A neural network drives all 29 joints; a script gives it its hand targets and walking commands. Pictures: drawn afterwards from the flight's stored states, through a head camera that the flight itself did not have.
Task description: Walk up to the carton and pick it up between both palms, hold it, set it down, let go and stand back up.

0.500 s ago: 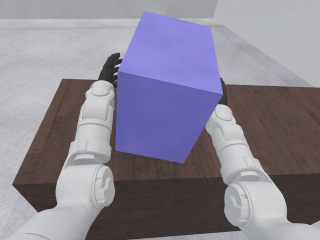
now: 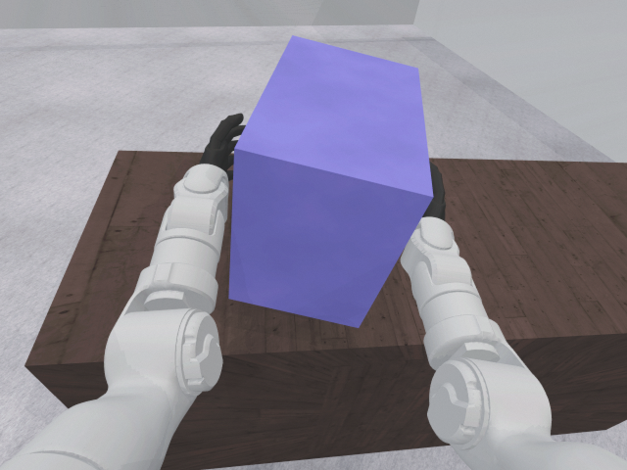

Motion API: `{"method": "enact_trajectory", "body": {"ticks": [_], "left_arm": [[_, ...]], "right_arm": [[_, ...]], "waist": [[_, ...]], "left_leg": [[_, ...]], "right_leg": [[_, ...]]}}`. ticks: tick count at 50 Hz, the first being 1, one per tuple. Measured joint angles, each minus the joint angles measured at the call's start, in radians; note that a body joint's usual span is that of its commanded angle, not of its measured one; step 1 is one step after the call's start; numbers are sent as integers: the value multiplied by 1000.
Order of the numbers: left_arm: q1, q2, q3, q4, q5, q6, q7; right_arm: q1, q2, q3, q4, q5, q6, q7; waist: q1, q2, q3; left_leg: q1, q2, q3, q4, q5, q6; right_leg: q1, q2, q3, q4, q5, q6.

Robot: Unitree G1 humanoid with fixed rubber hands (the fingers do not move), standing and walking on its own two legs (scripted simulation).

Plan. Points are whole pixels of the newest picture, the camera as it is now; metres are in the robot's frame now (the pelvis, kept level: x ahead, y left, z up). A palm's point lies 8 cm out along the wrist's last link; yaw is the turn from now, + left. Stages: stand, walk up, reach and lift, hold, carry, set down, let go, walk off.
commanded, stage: set down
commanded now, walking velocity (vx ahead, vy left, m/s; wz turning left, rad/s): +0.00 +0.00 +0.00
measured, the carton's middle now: (325, 181) +0.47 -0.02 +0.13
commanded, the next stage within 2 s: none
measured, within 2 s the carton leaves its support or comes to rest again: rests again in 1.72 s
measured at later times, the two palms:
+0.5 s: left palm (221, 180) +0.46 +0.12 +0.14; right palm (419, 230) +0.38 -0.15 +0.12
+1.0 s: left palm (223, 192) +0.47 +0.12 +0.11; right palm (409, 244) +0.39 -0.15 +0.08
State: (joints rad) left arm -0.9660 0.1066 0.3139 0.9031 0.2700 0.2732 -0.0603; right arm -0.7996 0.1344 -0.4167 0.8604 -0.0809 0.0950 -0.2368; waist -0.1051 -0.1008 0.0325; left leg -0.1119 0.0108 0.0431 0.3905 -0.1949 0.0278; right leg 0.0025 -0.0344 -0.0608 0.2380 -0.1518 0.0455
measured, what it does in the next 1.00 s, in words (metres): stands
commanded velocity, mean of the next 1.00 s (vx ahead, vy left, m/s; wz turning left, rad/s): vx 0.00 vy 0.00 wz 0.00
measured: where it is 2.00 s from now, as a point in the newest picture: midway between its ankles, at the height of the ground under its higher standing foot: outside the picture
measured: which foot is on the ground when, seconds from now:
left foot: down 0.00-1.00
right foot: down 0.00-1.00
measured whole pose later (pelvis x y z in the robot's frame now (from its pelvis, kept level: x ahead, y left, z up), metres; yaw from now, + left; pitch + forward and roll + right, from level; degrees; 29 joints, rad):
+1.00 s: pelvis +0.01 +0.01 +0.00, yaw +0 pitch +4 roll -2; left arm -1.01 0.16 0.34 1.17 0.28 0.06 -0.11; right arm -0.75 0.26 -0.62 0.83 -0.31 -0.03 -0.24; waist -0.13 -0.07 -0.02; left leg -0.29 0.00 0.05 0.41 -0.20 0.04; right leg -0.17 -0.04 -0.06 0.25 -0.15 0.06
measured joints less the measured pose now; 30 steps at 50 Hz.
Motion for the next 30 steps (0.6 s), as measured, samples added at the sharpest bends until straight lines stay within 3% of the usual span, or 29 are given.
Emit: {"method": "enact_trajectory", "body": {"ticks": [30], "left_arm": [[-20, 32, 23, 170, 1, -128, -38]], "right_arm": [[35, 87, -128, -43, -149, -51, 4]], "waist": [[-15, 24, -30]], "left_leg": [[-76, -7, 6, -2, -5, 6]], "right_leg": [[-79, -8, 5, 2, -5, 9]]}}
